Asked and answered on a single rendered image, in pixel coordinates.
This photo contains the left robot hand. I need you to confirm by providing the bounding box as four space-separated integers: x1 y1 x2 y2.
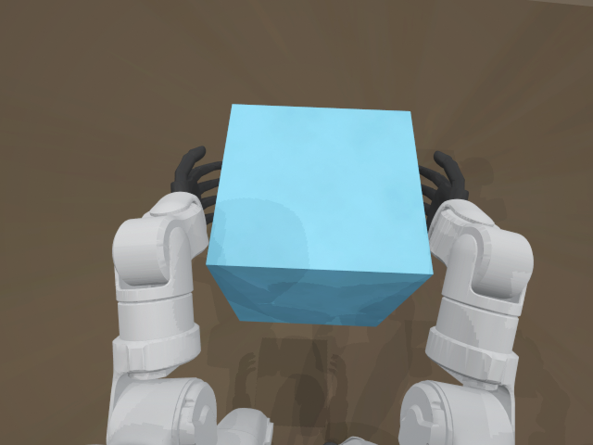
170 146 222 225

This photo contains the robot right forearm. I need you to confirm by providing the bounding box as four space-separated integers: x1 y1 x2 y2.
425 199 534 445

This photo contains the left robot thigh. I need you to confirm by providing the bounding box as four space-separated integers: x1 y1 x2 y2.
217 408 273 445

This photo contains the carton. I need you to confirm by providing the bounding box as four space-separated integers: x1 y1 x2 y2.
206 104 434 327

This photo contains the right robot upper arm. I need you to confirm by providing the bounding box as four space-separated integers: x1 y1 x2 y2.
398 380 514 445

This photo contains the robot left forearm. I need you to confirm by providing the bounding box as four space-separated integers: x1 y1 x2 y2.
107 192 209 435

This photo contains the left robot upper arm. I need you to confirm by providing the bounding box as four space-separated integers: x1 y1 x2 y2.
94 377 218 445

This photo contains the right robot hand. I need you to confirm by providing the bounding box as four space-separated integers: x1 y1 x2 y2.
418 151 469 234

